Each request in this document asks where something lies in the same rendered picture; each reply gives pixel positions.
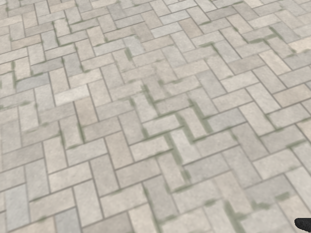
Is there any robot right hand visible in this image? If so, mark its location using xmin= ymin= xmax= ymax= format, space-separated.
xmin=294 ymin=217 xmax=311 ymax=233

